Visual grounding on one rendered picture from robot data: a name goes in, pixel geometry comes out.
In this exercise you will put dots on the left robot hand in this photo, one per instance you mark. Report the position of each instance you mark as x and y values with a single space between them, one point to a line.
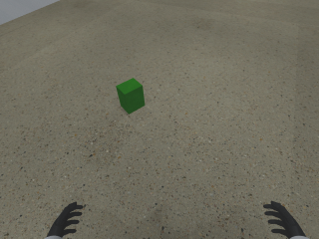
58 227

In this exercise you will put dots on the carton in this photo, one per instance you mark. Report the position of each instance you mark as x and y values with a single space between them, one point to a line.
131 95

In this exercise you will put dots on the right robot hand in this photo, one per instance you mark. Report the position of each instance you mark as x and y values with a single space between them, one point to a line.
290 225

